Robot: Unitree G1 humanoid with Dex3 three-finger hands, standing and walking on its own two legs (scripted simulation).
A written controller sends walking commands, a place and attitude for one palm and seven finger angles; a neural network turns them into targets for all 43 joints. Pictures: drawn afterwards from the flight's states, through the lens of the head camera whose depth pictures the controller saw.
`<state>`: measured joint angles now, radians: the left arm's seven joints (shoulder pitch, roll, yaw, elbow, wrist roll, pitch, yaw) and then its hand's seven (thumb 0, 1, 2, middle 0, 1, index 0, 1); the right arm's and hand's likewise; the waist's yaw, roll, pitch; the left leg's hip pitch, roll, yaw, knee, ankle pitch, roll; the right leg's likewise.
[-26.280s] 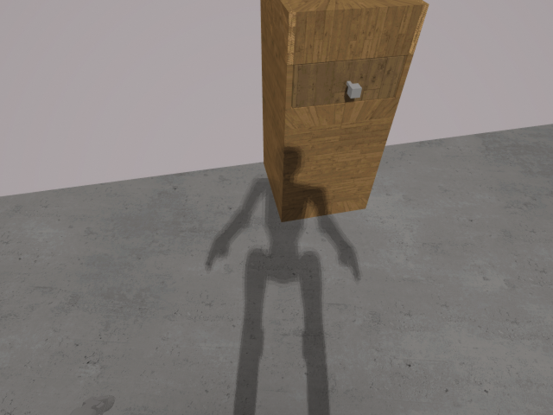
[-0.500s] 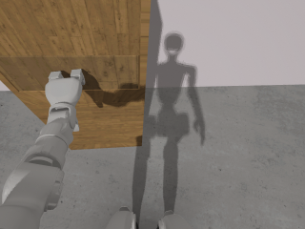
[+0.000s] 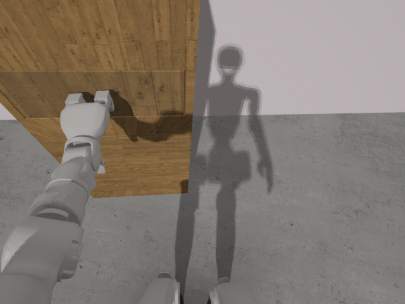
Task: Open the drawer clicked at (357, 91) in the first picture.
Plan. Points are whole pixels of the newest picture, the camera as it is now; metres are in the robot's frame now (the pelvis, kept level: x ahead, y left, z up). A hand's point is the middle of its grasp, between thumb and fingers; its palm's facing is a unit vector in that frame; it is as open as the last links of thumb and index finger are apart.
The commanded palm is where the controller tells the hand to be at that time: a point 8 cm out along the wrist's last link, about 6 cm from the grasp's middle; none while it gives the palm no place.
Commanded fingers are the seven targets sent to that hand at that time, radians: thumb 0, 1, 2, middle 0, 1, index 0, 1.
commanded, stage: close the thumb around the handle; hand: left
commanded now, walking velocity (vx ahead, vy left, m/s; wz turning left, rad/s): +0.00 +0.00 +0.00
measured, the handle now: (96, 110) +0.53 +0.22 +0.00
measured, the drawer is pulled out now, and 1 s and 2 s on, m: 0.00 0.01 0.13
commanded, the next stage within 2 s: pull the drawer open in 0.68 s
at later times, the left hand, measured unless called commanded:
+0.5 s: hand (97, 132) +0.48 +0.21 -0.02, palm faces -0.04 -0.04 -1.00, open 7.1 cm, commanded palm +0.46 +0.20 +0.04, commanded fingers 0.00 0.90 0.90 -0.40 -1.35 -0.40 -1.35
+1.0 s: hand (97, 137) +0.47 +0.21 -0.02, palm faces -0.05 -0.08 -1.00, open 6.4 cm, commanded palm +0.43 +0.20 +0.04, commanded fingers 0.00 0.90 0.90 -0.40 -1.35 -0.40 -1.35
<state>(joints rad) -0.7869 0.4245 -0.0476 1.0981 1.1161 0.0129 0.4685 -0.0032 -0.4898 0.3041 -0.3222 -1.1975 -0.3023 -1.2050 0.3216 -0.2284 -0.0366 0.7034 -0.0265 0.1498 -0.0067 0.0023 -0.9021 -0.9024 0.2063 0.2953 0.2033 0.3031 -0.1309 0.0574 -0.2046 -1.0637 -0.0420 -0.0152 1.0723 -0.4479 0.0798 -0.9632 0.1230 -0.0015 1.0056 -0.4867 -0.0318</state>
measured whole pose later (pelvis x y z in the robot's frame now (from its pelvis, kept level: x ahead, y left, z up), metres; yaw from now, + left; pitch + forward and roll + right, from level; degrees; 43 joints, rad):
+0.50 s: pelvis +0.00 +0.00 +0.00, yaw +0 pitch +26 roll -4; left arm -0.80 0.43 -0.05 1.11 1.11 0.00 0.46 0.00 0.48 0.72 -0.39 -1.30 -0.38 -1.31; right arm 0.33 -0.23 -0.04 0.71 -0.03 0.14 -0.01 0.00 -0.90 -0.90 0.21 0.30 0.20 0.30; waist -0.13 0.06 -0.21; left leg -1.08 -0.04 -0.02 1.07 -0.45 0.07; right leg -0.98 0.12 -0.01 1.01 -0.49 -0.04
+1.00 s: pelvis +0.02 +0.00 +0.01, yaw -1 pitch +25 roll -3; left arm -0.64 0.42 -0.01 0.99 1.10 -0.03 0.44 0.03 0.59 0.74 -0.42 -1.35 -0.38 -1.35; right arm 0.33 -0.23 -0.04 0.69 -0.02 0.16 -0.01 0.00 -0.90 -0.90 0.21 0.30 0.20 0.30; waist -0.11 0.05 -0.21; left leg -0.99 -0.03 0.01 1.02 -0.46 0.08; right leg -0.90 0.13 0.03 0.96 -0.49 -0.04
